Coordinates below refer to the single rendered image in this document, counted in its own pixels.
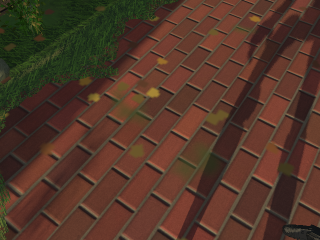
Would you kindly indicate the robot right hand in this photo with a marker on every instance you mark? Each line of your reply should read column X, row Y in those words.
column 302, row 232

